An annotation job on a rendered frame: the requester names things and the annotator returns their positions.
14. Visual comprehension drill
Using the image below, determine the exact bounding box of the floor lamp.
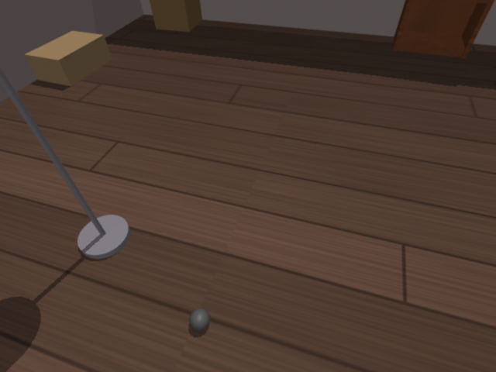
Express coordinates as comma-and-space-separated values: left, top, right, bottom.
0, 68, 130, 259

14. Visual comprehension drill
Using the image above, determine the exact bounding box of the bookshelf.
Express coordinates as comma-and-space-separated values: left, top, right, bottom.
393, 0, 494, 59

